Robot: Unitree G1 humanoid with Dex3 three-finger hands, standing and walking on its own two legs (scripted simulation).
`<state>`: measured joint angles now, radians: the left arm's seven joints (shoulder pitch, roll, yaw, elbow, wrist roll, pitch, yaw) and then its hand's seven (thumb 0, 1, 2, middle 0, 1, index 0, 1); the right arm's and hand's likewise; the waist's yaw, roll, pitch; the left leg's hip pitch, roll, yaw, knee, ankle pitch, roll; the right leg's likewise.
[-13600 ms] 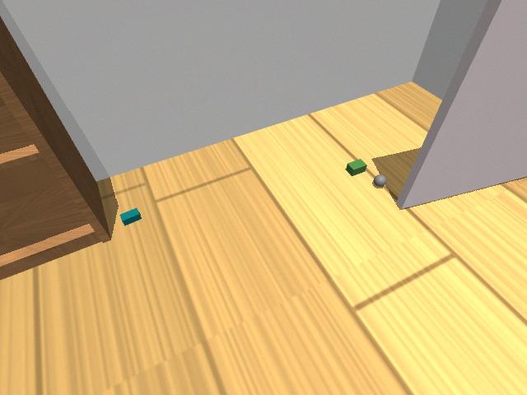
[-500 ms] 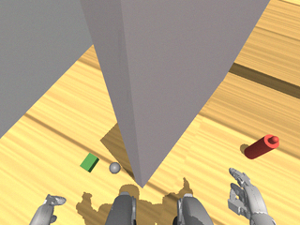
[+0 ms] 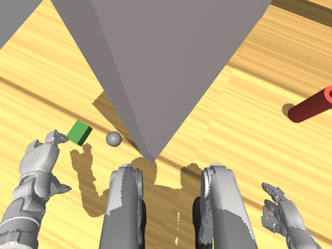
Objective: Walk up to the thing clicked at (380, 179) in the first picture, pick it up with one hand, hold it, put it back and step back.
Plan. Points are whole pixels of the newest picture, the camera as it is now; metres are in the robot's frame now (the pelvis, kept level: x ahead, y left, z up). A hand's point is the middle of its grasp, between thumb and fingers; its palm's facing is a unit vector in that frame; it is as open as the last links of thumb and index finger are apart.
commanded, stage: rise first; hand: left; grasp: from above
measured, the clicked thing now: (113, 138) +0.45 +0.23 -0.43
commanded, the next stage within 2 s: approach in 1.36 s
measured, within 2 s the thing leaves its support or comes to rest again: neither
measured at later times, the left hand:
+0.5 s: hand (74, 151) +0.36 +0.31 -0.24, palm faces -0.46 -0.13 -0.88, open 14.2 cm
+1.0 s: hand (84, 143) +0.40 +0.30 -0.29, palm faces -0.46 -0.05 -0.89, open 14.2 cm
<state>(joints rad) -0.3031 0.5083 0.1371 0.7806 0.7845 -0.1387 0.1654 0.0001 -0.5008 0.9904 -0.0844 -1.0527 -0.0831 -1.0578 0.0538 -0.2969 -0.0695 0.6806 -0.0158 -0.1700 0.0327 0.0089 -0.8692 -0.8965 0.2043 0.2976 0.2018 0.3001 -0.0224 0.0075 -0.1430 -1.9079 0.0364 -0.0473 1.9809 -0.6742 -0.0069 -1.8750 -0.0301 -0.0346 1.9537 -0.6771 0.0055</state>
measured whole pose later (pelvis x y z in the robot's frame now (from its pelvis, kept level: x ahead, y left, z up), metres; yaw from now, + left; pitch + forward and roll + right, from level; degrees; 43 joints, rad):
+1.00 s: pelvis -0.01 +0.01 -0.12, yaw -3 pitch +33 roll -6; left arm -0.77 0.68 0.14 1.32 1.26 -0.28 0.42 0.00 -0.54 1.01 -0.09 -1.00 -0.09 -1.00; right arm 0.10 -0.26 -0.02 0.78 -0.14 -0.06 0.12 0.00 -0.91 -0.90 0.21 0.30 0.20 0.30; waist -0.14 -0.02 -0.07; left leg -2.28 0.03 -0.10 2.36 -0.68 0.01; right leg -2.21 -0.02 -0.06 2.29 -0.67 0.02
